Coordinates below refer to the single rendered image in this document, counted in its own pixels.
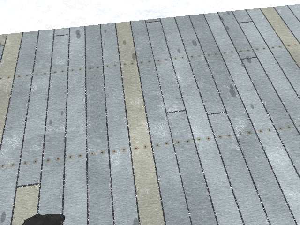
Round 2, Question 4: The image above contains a robot left hand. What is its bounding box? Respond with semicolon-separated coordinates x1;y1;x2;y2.
22;214;65;225

